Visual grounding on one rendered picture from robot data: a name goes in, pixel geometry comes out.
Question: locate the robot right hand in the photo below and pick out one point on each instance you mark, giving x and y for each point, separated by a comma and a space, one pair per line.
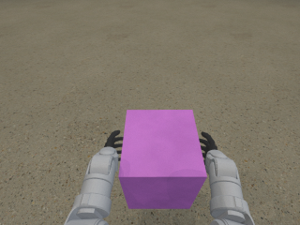
209, 142

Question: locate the robot left hand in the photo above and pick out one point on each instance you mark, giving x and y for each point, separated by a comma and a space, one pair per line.
112, 139

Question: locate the robot right forearm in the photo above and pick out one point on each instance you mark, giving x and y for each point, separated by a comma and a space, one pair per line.
227, 199

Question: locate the carton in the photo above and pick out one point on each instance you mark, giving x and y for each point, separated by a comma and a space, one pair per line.
161, 165

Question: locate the robot left forearm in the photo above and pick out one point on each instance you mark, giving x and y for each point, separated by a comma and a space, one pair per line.
94, 201

